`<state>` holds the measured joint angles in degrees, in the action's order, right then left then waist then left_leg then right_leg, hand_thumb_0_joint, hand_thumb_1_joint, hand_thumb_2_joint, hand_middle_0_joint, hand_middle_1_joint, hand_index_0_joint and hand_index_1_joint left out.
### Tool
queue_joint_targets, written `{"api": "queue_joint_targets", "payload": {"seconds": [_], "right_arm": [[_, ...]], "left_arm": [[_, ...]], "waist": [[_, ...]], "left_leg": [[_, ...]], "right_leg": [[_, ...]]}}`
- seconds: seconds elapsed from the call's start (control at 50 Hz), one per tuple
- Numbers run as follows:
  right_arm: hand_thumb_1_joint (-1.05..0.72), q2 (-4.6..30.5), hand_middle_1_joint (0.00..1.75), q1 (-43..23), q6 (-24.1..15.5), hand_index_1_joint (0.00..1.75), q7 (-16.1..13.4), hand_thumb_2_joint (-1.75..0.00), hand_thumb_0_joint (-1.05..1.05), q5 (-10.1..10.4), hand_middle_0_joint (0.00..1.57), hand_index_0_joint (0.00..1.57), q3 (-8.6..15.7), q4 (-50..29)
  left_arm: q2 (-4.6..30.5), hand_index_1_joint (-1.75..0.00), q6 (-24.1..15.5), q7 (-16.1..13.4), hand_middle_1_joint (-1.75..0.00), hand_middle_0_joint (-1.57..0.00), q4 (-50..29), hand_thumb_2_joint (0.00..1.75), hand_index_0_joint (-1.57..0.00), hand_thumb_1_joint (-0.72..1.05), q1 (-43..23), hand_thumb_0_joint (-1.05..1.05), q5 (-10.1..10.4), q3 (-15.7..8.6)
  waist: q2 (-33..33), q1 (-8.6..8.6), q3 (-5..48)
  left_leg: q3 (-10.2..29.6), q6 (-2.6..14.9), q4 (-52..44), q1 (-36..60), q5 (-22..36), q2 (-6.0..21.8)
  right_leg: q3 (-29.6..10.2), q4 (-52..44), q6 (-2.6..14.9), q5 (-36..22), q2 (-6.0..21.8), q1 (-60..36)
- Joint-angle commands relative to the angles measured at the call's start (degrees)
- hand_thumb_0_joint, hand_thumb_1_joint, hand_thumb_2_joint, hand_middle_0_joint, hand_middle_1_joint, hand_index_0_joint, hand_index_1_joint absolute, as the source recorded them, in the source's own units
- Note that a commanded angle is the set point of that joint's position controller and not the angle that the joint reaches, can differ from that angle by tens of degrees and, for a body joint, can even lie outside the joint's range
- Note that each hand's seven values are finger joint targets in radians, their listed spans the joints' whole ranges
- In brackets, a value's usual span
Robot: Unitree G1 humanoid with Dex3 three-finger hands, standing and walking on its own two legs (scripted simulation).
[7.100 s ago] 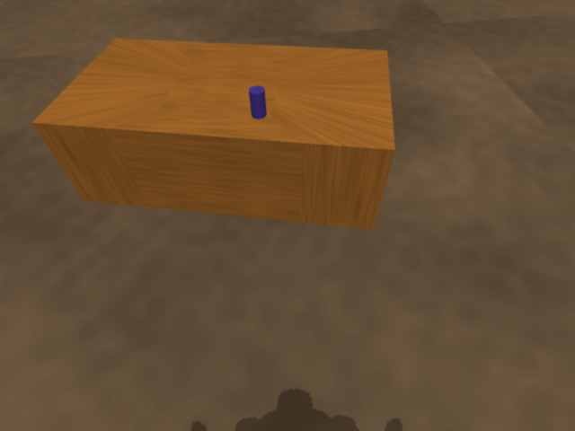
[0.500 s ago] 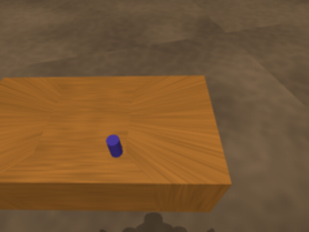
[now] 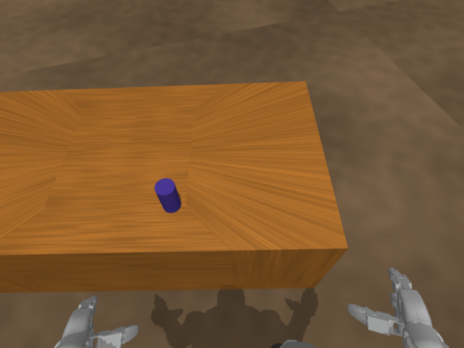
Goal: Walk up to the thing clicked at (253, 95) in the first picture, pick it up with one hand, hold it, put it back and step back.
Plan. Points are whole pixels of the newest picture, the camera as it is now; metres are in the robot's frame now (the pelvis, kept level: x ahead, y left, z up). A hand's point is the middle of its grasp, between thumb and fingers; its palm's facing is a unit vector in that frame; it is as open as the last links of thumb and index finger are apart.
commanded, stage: go down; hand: left
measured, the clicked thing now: (168, 196) +0.54 +0.20 -0.26
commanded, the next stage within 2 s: none
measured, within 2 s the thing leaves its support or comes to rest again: neither
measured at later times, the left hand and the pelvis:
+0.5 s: hand (104, 328) +0.18 +0.26 -0.13, palm faces +0.06 -0.95 -0.31, open 17.4 cm; pelvis +0.02 +0.02 -0.01, yaw +0 degrees
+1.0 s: hand (95, 327) +0.18 +0.27 -0.11, palm faces +0.10 -0.94 -0.31, open 17.5 cm; pelvis +0.03 +0.01 -0.02, yaw +1 degrees
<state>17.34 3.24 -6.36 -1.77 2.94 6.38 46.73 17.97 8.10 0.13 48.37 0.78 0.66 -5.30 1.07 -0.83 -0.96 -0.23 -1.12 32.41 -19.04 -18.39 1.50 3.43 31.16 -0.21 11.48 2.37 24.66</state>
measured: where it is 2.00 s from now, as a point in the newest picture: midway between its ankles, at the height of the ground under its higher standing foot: outside the picture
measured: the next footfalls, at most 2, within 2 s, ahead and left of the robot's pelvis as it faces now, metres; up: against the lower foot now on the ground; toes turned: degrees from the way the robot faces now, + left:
none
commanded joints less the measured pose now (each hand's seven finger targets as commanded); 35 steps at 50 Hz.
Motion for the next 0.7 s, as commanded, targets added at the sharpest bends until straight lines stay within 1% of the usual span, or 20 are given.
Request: {"api": "queue_joint_targets", "payload": {"seconds": [0.0, 0.02, 0.04, 0.06, 0.08, 0.14, 0.18, 0.22, 0.24, 0.28, 0.34, 0.36, 0.42, 0.46, 0.52, 0.58, 0.6, 0.62, 0.64, 0.68], "right_arm": [[0.24, 7.36, 0.05, 3.72, 0.26, 0.05, 0.45, -0.12, 0.0, 0.3, 0.05, 0.05, 1.71, -9.66], [0.27, 8.07, 0.05, 1.03, 0.08, 0.05, 0.33, -0.11, 0.0, 0.13, 0.05, 0.05, 2.19, -11.94], [0.3, 8.83, 0.05, 2.0, 0.11, 0.05, 0.21, -0.1, 0.0, -0.05, 0.05, 0.05, 3.05, -10.74], [0.34, 8.41, 0.05, 0.98, -0.31, 0.05, 0.28, -0.09, 0.0, -0.17, 0.05, 0.05, 2.62, -11.95], [0.36, 8.96, 0.05, 2.52, -0.35, 0.05, 0.15, -0.09, 0.0, -0.46, 0.05, 0.05, 3.46, -10.83], [0.42, 10.28, 0.05, 1.88, -1.56, 0.05, -0.67, -0.07, 0.0, -0.74, 0.05, 0.05, 4.16, -14.39], [0.46, 9.37, 0.05, -0.7, -2.76, 0.05, -1.12, -0.06, 0.0, -1.07, 0.05, 0.05, 3.41, -16.6], [0.47, 8.71, 0.05, 0.77, -3.35, 0.05, -1.74, -0.06, 0.0, -1.36, 0.05, 0.05, 3.47, -15.22], [0.47, 9.0, 0.05, 2.29, -3.35, 0.05, -1.94, -0.06, 0.0, -1.5, 0.05, 0.05, 3.88, -14.62], [0.48, 8.56, 0.05, 3.93, -3.47, 0.05, -2.11, -0.05, 0.0, -1.59, 0.05, 0.05, 3.83, -15.06], [0.49, 8.14, 0.05, 5.21, -3.32, 0.05, -2.17, -0.05, 0.0, -1.54, 0.05, 0.05, 3.62, -15.44], [0.49, 7.46, 0.05, 6.61, -3.07, 0.05, -2.06, -0.05, 0.0, -1.46, 0.05, 0.05, 3.21, -14.06], [0.5, 7.9, 0.05, 7.33, -3.07, 0.05, -1.83, -0.05, 0.0, -1.31, 0.05, 0.05, 3.97, -16.06], [0.5, 7.99, 0.05, 8.11, -3.0, 0.05, -1.75, -0.05, 0.0, -1.21, 0.05, 0.05, 4.23, -17.08], [0.51, 7.91, 0.05, 7.75, -3.35, 0.05, -1.46, -0.04, 0.0, -1.13, 0.05, 0.05, 4.11, -19.01], [0.52, 7.43, 0.05, 8.02, -3.6, 0.05, -1.34, -0.04, 0.0, -1.05, 0.05, 0.05, 4.24, -20.96], [0.52, 6.94, 0.05, 10.97, -3.29, 0.05, -1.23, -0.04, 0.0, -1.21, 0.05, 0.05, 4.1, -18.38], [0.52, 7.09, 0.05, 9.44, -3.53, 0.05, -1.24, -0.04, 0.0, -1.29, 0.05, 0.05, 4.0, -21.82], [0.52, 7.59, 0.05, 9.18, -3.62, 0.05, -1.2, -0.04, 0.0, -1.29, 0.05, 0.05, 4.5, -22.27], [0.52, 7.1, 0.05, 9.49, -3.49, 0.05, -1.04, -0.04, 0.0, -1.34, 0.05, 0.05, 4.01, -22.14]], "left_arm": [[10.84, -0.02, 4.95, 1.02, -0.02, -0.07, -10.68, 0.09, -0.06, -0.13, 2.83, 0.0, -0.48, -2.64], [10.86, -0.03, 5.51, 1.04, -0.03, -0.07, -12.04, 0.09, -0.07, -0.2, 0.2, 0.0, -0.74, -2.67], [11.81, -0.04, 5.95, 0.91, -0.03, -0.07, -12.07, 0.09, -0.06, -0.25, -0.47, 0.0, -1.01, -3.06], [11.92, -0.03, 5.77, 0.73, -0.02, -0.08, -14.34, 0.07, -0.06, -0.32, -1.65, 0.0, -0.9, -3.16], [12.07, -0.04, 6.17, 0.57, -0.03, -0.08, -13.78, 0.08, -0.07, -0.38, 1.31, 0.0, -1.17, -4.06], [12.42, -0.05, 6.26, -0.14, -0.04, -0.08, -19.92, 0.04, -0.08, -0.52, 1.13, 0.0, -1.21, -4.5], [11.23, -0.05, 5.82, -0.42, -0.04, -0.09, -23.45, 0.04, -0.07, -0.58, -0.1, 0.0, -1.18, -3.98], [11.09, -0.06, 6.24, -0.83, -0.04, -0.09, -23.52, 0.03, -0.08, -0.61, 2.63, 0.0, -1.11, -4.37], [12.36, -0.06, 6.5, -1.14, -0.04, -0.09, -24.3, 0.04, -0.08, -0.6, 4.14, 0.0, -1.22, -5.55], [10.59, -0.06, 7.18, -0.96, -0.04, -0.09, -25.73, 0.03, -0.08, -0.61, 6.94, 0.0, -1.04, -4.58], [10.01, -0.05, 8.6, -0.7, -0.04, -0.09, -27.36, 0.02, -0.08, -0.56, 7.96, 0.0, -0.79, -4.18], [11.66, -0.04, 9.28, -0.89, -0.03, -0.09, -26.76, 0.02, -0.08, -0.57, 10.08, 0.0, -0.94, -5.87], [9.35, -0.05, 10.6, 0.0, -0.04, -0.1, -29.03, 0.01, -0.09, -0.59, 9.04, 0.0, -0.72, -3.77], [10.43, -0.05, 11.28, 0.13, -0.04, -0.09, -30.38, 0.02, -0.08, -0.6, 9.29, 0.0, -0.66, -4.95], [9.95, -0.05, 11.85, 0.6, -0.04, -0.09, -31.85, 0.02, -0.08, -0.6, 9.02, 0.0, -0.77, -4.6], [10.59, -0.05, 11.95, 0.8, -0.04, -0.09, -34.16, 0.03, -0.08, -0.61, 10.08, 0.0, -0.74, -5.64], [10.51, -0.05, 12.27, 0.9, -0.04, -0.09, -32.13, 0.02, -0.09, -0.61, 12.08, 0.0, -0.85, -5.85], [10.33, -0.05, 12.27, 1.17, -0.04, -0.09, -34.66, 0.02, -0.08, -0.61, 11.0, 0.0, -0.86, -5.66], [9.48, -0.05, 12.16, 1.29, -0.04, -0.09, -35.4, 0.03, -0.08, -0.59, 10.31, 0.0, -0.64, -5.01], [10.44, -0.05, 12.27, 1.22, -0.04, -0.09, -35.19, 0.03, -0.08, -0.59, 10.9, 0.0, -0.71, -6.14]], "waist": [[-0.95, 0.21, 12.0], [-2.51, 0.0, 12.14], [-2.96, -0.39, 10.89], [-2.78, -0.05, 9.24], [-1.58, 0.39, 10.54], [-0.2, 0.31, 12.85], [0.79, 0.17, 14.87], [0.51, 0.44, 14.28], [1.3, 0.68, 15.52], [2.27, 0.36, 17.28], [1.27, 0.08, 14.69], [2.02, 0.64, 14.05], [1.64, -0.65, 12.92], [1.41, -0.48, 13.23], [1.69, -0.48, 12.96], [1.87, -0.17, 14.94], [2.42, -0.5, 14.19], [1.25, -0.39, 15.93], [0.89, -0.79, 16.06], [2.58, -0.28, 15.4]], "left_leg": [[-1.66, 1.49, -3.79, -2.25, 11.27, -2.97], [-1.53, 1.72, -2.84, -3.2, 9.88, -2.73], [-1.63, 1.96, -2.06, -4.52, 7.47, -2.81], [-1.37, 1.97, -1.9, -6.08, 4.62, -2.78], [-1.34, 1.92, -1.76, -6.11, 3.94, -2.64], [-0.72, 1.55, -1.71, -5.35, 5.06, -2.18], [-0.04, 1.0, -0.35, -4.75, 9.03, -1.69], [0.18, 0.96, 0.39, -5.48, 8.9, -1.63], [0.03, 1.04, 0.72, -5.05, 9.53, -1.83], [0.16, 0.51, 1.35, -3.58, 13.67, -1.49], [0.55, -0.01, 1.75, -4.54, 16.63, -1.13], [0.52, 0.08, 1.61, -4.94, 16.06, -1.38], [0.65, 0.01, 1.49, -5.04, 14.36, -1.21], [0.88, -0.02, 1.82, -4.97, 15.02, -1.16], [1.24, -0.31, 2.19, -5.32, 16.63, -1.0], [1.06, -0.38, 3.85, -4.76, 19.9, -1.17], [0.9, -0.26, 4.15, -5.3, 19.55, -1.32], [0.88, -0.23, 4.78, -4.85, 21.15, -1.3], [1.14, -0.27, 4.49, -4.81, 20.92, -1.12], [1.42, -0.61, 4.7, -5.48, 22.0, -0.88]], "right_leg": [[-0.29, -3.14, 0.64, -6.96, -1.57, -9.5], [-0.28, -2.53, 0.53, -5.66, -1.49, -8.23], [-0.33, -2.27, 0.39, -3.54, -1.31, -6.68], [-0.31, -1.93, 0.42, -0.58, -1.34, -5.94], [-0.49, -1.5, 0.55, 0.06, -1.25, -6.22], [-0.57, -0.46, 0.56, -0.7, -1.38, -6.87], [-0.36, 1.21, 0.78, -3.83, -1.55, -7.02], [-0.2, 1.76, 0.75, -3.5, -1.53, -6.77], [-0.28, 1.99, 0.7, -4.38, -1.37, -7.71], [0.03, 3.18, 1.0, -7.53, -1.65, -8.27], [0.59, 3.71, 1.15, -9.04, -1.89, -7.29], [0.58, 3.47, 1.11, -8.71, -1.83, -7.29], [0.82, 3.74, 1.08, -7.02, -2.05, -5.6], [0.9, 3.88, 1.14, -7.42, -1.99, -5.41], [0.95, 4.65, 1.24, -7.85, -2.0, -4.82], [0.75, 5.56, 1.23, -10.7, -1.66, -5.78], [0.71, 5.76, 1.13, -10.85, -1.55, -5.43], [0.65, 6.11, 1.06, -12.59, -1.49, -6.14], [0.72, 6.31, 1.04, -12.14, -1.55, -6.2], [0.8, 6.86, 1.22, -11.47, -1.66, -5.19]]}}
